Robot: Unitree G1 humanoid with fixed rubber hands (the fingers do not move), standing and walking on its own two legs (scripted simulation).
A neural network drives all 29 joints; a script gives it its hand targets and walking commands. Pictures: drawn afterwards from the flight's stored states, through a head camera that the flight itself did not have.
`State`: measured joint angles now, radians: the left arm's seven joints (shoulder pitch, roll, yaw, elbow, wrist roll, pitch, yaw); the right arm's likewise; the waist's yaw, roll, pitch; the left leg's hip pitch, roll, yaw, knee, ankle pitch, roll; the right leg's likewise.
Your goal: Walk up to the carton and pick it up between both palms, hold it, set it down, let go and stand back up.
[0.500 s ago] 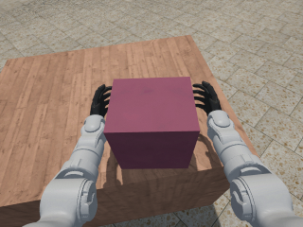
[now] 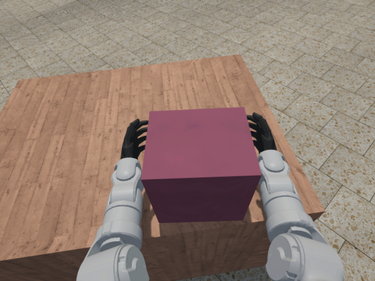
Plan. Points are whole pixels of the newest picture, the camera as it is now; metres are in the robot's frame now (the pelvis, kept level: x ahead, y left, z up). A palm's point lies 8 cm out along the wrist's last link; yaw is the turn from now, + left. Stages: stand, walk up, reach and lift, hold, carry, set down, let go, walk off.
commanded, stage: reach and lift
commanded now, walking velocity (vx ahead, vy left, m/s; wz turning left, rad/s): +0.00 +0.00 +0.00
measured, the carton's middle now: (198, 168) +0.39 -0.01 +0.02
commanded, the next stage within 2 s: none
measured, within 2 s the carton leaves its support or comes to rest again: leaves its support in 1.56 s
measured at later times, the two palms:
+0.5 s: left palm (131, 154) +0.40 +0.14 +0.06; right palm (266, 149) +0.41 -0.16 +0.06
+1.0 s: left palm (131, 154) +0.40 +0.14 +0.06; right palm (266, 149) +0.41 -0.16 +0.06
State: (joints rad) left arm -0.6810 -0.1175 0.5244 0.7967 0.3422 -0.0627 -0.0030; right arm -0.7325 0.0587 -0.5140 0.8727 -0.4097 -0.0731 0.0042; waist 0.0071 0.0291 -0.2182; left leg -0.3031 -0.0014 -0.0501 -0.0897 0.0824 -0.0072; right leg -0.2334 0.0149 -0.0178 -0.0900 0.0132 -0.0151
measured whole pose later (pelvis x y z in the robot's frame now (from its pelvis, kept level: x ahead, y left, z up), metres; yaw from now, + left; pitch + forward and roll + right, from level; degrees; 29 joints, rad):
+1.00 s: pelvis +0.00 +0.00 +0.00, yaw +0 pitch +19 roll +0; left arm -0.72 -0.12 0.55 0.85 0.39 -0.08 0.00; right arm -0.73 0.06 -0.56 0.86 -0.44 -0.09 0.02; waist 0.01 0.03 -0.25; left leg -0.35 0.00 -0.04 -0.09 0.10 0.00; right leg -0.28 0.01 -0.02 -0.09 0.03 -0.01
